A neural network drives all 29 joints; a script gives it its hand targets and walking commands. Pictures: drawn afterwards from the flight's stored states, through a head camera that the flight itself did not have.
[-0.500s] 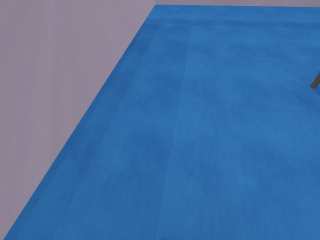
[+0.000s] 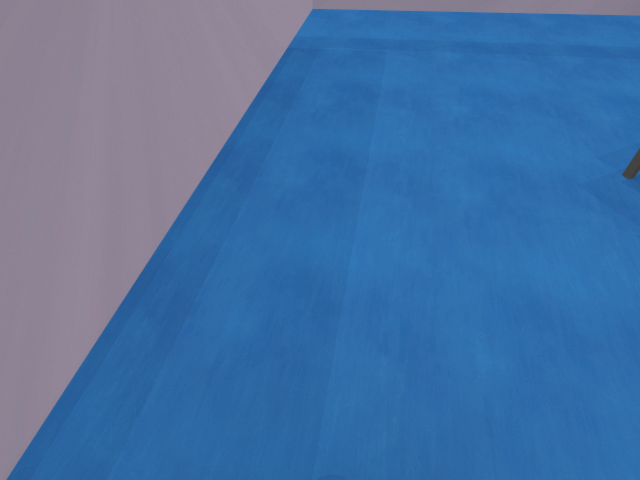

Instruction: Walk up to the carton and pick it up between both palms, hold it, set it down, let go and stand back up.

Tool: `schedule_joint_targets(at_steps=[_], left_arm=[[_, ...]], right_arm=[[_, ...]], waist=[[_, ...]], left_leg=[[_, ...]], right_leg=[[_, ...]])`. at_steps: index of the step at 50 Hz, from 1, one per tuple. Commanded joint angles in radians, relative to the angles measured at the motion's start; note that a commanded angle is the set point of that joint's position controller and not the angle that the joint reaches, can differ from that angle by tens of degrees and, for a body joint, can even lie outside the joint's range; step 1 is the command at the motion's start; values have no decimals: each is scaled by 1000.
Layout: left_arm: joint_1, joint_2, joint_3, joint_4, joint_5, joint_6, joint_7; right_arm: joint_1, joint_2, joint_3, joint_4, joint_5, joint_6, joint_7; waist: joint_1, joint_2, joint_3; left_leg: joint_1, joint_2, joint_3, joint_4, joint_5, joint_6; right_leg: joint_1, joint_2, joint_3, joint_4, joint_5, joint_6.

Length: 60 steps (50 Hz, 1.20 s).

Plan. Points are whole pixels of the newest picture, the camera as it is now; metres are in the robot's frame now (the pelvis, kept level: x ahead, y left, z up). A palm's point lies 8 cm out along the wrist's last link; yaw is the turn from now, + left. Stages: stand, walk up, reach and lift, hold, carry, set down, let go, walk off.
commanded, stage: stand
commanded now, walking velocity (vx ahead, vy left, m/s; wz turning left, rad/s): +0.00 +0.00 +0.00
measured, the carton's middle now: out of the picture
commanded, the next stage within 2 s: walk up in 1.32 s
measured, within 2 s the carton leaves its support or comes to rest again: neither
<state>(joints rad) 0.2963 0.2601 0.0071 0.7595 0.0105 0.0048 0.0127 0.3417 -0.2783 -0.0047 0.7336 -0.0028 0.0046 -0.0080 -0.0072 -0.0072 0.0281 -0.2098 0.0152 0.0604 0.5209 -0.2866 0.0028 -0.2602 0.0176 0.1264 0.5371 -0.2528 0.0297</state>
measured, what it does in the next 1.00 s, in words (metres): stands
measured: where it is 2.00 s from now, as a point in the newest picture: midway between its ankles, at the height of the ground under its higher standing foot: outside the picture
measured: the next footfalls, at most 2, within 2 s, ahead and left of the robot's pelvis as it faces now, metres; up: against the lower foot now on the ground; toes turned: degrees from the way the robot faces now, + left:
right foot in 1.88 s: +0.17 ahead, -0.28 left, +0.00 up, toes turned -26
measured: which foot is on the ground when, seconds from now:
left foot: down 0.00-1.00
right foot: down 0.00-1.00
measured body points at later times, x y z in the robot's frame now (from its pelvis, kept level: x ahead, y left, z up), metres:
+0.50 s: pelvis +0.00 +0.00 +0.00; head +0.01 +0.00 +0.45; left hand +0.08 +0.26 -0.12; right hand +0.06 -0.27 -0.12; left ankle +0.00 +0.12 -0.73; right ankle +0.03 -0.14 -0.73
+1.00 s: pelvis +0.00 +0.00 +0.00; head +0.01 +0.00 +0.45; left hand +0.07 +0.26 -0.13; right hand +0.05 -0.27 -0.12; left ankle +0.00 +0.12 -0.73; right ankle +0.03 -0.14 -0.73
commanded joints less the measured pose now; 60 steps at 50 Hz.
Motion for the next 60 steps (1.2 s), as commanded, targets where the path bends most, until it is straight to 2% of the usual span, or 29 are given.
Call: schedule_joint_targets(at_steps=[1, 36, 52, 60], left_arm=[[12, 130, 34, -64, 0, -16, 5], [26, 126, 28, -26, -1, -16, 11], [42, 128, 33, -21, 1, -15, 12], [44, 129, 35, -16, 0, -16, 13]], right_arm=[[30, -135, -39, -58, 0, -15, -5], [50, -132, -39, -26, -3, -15, -9], [50, -130, -40, -9, -3, -9, -9], [57, -128, -40, 3, -4, -9, -10]], waist=[[-1, -2, 3], [-1, -6, 19], [-2, -3, 30], [-3, -5, 23]], left_leg=[[-3, 91, -104, -114, 29, 32], [1, 92, -112, -125, 66, 35], [0, 92, -105, -134, 0, 34], [14, 91, -100, -129, 16, 32]], right_leg=[[-24, -61, 56, -82, 112, -43], [-8, -61, 55, -95, 133, -42], [-22, -55, 70, -106, 87, -45], [-22, -56, 78, -108, 100, -46]])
